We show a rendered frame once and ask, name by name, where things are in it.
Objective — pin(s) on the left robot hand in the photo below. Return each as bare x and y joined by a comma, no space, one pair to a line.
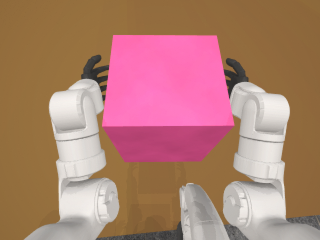
90,73

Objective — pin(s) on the robot right forearm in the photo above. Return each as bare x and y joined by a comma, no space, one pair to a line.
263,125

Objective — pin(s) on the robot right thigh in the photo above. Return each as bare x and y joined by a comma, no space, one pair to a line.
205,222

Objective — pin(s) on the left robot upper arm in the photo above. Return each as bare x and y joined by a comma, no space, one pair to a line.
86,207

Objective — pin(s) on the robot right shin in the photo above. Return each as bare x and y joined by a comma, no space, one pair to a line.
185,223

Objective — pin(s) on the right robot upper arm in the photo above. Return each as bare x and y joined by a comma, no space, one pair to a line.
257,209

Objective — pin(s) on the right robot hand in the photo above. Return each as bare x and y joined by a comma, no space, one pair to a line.
238,77

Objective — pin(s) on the robot left forearm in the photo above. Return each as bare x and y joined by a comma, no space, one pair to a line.
74,121

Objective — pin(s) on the carton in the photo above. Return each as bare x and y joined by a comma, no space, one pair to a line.
166,97

